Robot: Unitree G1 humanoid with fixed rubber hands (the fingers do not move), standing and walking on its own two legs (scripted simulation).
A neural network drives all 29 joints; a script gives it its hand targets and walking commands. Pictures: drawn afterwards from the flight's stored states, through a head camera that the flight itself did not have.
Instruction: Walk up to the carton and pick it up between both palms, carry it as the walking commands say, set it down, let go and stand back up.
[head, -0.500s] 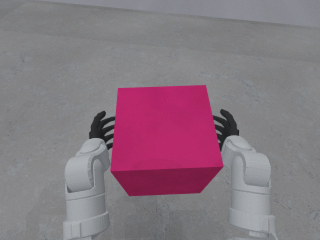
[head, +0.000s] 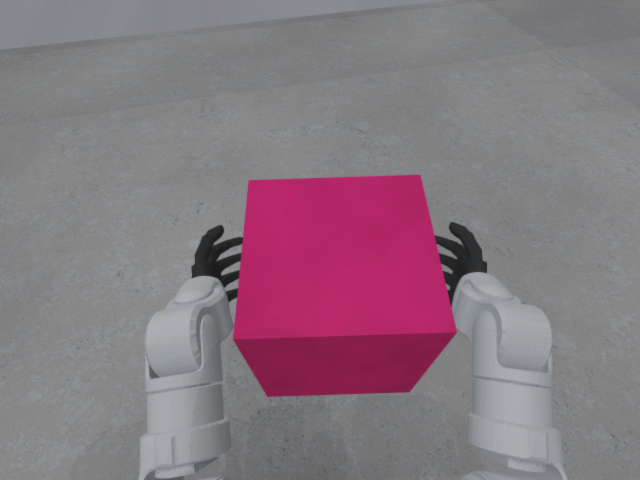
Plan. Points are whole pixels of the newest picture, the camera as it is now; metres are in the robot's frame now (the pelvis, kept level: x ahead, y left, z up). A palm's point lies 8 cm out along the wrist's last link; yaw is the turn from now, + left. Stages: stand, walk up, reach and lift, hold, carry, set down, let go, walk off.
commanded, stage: carry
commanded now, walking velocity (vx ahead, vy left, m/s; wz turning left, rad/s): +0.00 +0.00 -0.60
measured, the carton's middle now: (336, 296) +0.35 -0.02 +0.03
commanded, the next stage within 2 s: none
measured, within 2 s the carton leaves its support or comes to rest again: neither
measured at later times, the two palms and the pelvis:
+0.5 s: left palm (311, 313) +0.29 +0.01 +0.10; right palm (608, 389) +0.19 -0.27 +0.09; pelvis -0.07 -0.03 +0.00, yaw -18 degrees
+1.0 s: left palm (394, 361) +0.23 -0.07 +0.11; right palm out of the picture +0.06 -0.32 +0.11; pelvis -0.14 -0.02 +0.00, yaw -36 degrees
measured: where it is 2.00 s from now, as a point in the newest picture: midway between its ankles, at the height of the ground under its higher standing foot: outside the picture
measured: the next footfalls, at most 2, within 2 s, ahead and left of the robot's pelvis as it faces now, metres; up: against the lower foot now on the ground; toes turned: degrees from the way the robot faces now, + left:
left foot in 0.12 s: +0.04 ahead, +0.12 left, +0.00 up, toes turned +3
right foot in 0.42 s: -0.03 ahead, -0.15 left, +0.00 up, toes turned -23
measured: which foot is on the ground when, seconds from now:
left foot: up 0.00-0.10, down 0.12-0.42, up 0.44-0.72, down 0.74-1.00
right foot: down 0.00-0.14, up 0.16-0.40, down 0.42-0.76, up 0.78-1.00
